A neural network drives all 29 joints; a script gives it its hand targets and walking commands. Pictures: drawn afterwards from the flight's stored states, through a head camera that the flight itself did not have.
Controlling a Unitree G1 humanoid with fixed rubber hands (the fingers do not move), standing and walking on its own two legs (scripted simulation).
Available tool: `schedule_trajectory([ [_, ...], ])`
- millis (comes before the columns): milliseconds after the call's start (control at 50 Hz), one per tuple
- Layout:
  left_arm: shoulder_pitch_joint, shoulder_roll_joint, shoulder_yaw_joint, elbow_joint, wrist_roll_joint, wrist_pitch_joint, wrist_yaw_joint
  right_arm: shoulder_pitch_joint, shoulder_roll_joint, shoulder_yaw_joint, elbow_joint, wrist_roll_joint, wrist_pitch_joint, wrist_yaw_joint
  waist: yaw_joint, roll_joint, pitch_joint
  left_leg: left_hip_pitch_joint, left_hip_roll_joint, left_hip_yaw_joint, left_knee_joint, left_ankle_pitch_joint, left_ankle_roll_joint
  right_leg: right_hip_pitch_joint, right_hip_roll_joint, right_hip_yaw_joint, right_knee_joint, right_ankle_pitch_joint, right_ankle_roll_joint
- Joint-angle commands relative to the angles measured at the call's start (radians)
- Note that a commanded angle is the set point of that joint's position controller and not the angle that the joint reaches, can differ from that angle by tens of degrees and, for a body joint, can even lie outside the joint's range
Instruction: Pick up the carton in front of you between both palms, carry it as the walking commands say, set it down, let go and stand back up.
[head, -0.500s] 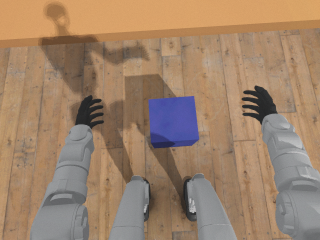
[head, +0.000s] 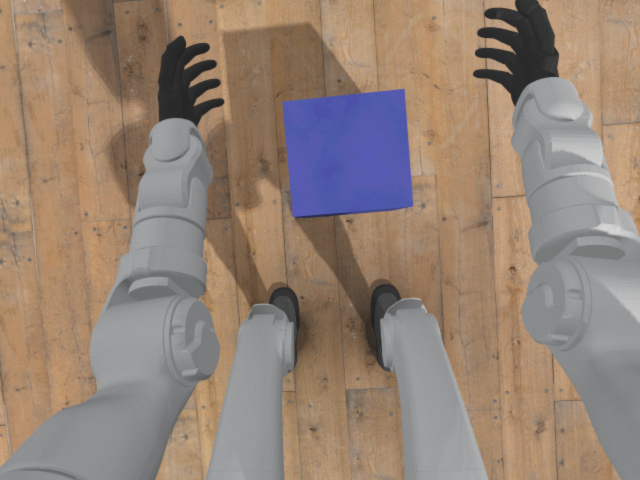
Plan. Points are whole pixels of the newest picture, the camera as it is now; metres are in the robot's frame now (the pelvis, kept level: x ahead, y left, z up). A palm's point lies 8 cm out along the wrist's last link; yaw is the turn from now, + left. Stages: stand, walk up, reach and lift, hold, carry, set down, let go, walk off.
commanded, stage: reach and lift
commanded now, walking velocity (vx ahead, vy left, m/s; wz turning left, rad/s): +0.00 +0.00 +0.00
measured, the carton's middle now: (346, 164) +0.49 -0.03 -0.49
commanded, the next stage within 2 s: none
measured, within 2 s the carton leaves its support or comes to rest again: leaves its support in 1.52 s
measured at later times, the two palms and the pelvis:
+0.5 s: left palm (234, 161) +0.48 +0.16 -0.36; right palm (460, 143) +0.49 -0.22 -0.35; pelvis -0.04 +0.01 -0.20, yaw +1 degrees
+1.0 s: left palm (250, 164) +0.49 +0.15 -0.42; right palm (441, 152) +0.49 -0.21 -0.43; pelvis -0.04 +0.01 -0.25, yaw +1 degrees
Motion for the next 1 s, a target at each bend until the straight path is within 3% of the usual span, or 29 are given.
schedule_trajectory([
  [0,-0.106,0.075,-0.002,-0.063,0.000,-0.047,-0.001,-0.116,-0.068,-0.010,-0.074,0.002,-0.042,-0.013,-0.006,-0.063,-0.881,0.236,-0.086,0.076,0.077,0.296,-0.020,0.495,0.038,-0.026,0.048,0.453,0.044],
  [120,-0.123,0.111,-0.103,-0.101,-0.092,-0.073,0.024,-0.114,-0.141,0.052,-0.135,0.089,-0.076,-0.043,-0.029,-0.035,-1.034,0.181,-0.084,0.063,0.293,0.391,-0.031,0.372,0.033,-0.035,0.259,0.518,0.044],
  [200,-0.161,0.138,-0.180,-0.148,-0.164,-0.061,0.049,-0.158,-0.195,0.121,-0.174,0.174,-0.073,-0.053,-0.032,-0.026,-1.144,0.222,-0.084,0.070,0.421,0.402,-0.034,0.302,0.031,-0.062,0.381,0.474,0.049],
  [320,-0.277,0.193,-0.219,-0.173,-0.228,-0.021,0.080,-0.275,-0.257,0.175,-0.176,0.246,-0.039,-0.063,-0.033,-0.034,-1.148,0.181,-0.079,0.098,0.542,0.222,-0.037,0.235,0.023,-0.087,0.500,0.281,0.048],
  [420,-0.392,0.204,-0.218,-0.055,-0.241,-0.004,0.080,-0.386,-0.265,0.196,-0.045,0.257,-0.023,-0.064,-0.025,-0.037,-0.932,0.071,-0.059,0.103,0.603,0.020,-0.027,0.084,0.001,-0.075,0.552,0.057,0.046],
  [500,-0.465,0.224,-0.214,0.049,-0.242,-0.018,0.071,-0.461,-0.276,0.215,0.056,0.257,-0.036,-0.067,-0.021,-0.038,-0.818,0.018,-0.048,0.094,0.660,-0.034,-0.024,0.021,-0.013,-0.062,0.606,-0.013,0.044],
  [580,-0.527,0.248,-0.220,0.122,-0.254,-0.044,0.063,-0.524,-0.290,0.237,0.112,0.264,-0.058,-0.073,-0.023,-0.037,-0.769,-0.008,-0.042,0.085,0.722,-0.016,-0.025,-0.005,-0.023,-0.052,0.665,-0.005,0.042],
  [680,-0.604,0.283,-0.267,0.119,-0.294,-0.077,0.068,-0.594,-0.319,0.262,0.073,0.304,-0.086,-0.092,-0.041,-0.018,-0.842,0.058,-0.038,0.083,0.796,0.064,-0.023,0.009,-0.024,-0.054,0.730,0.078,0.039],
  [720,-0.603,0.269,-0.279,0.100,-0.301,-0.084,0.073,-0.581,-0.319,0.273,0.071,0.312,-0.095,-0.096,-0.039,-0.005,-0.849,0.029,-0.045,0.091,0.813,0.096,-0.028,0.054,-0.022,-0.046,0.752,0.130,0.033],
  [800,-0.516,0.214,-0.324,0.119,-0.343,-0.094,0.066,-0.496,-0.286,0.287,0.076,0.310,-0.108,-0.104,-0.069,-0.015,-0.880,0.036,-0.057,0.092,0.841,0.178,-0.028,0.110,-0.012,-0.049,0.773,0.234,0.036],
  [980,-0.462,0.221,-0.271,0.161,-0.304,-0.103,0.072,-0.467,-0.220,0.296,0.075,0.302,-0.098,-0.100,-0.030,-0.054,-0.752,-0.095,-0.066,0.096,0.815,0.080,-0.022,0.053,-0.011,-0.037,0.753,0.149,0.040],
])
